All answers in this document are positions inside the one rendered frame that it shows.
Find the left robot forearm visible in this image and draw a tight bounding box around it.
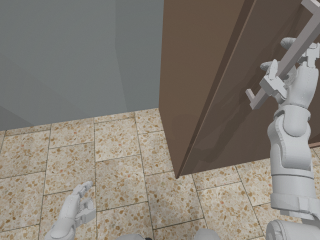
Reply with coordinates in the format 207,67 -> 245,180
44,218 -> 76,240

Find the handle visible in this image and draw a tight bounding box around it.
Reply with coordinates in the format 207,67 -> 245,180
245,0 -> 320,110

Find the left robot hand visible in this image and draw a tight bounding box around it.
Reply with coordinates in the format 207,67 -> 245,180
58,180 -> 96,228

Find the right robot forearm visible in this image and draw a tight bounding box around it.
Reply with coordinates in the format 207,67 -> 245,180
267,105 -> 320,229

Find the wardrobe door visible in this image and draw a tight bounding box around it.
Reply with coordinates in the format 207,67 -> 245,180
308,133 -> 320,144
180,0 -> 320,176

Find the right robot thigh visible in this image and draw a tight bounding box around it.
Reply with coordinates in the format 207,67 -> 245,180
193,228 -> 221,240

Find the right robot hand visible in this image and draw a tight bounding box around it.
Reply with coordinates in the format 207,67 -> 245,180
259,37 -> 320,109

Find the robot right upper arm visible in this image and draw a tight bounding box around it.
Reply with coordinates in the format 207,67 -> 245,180
266,219 -> 320,240

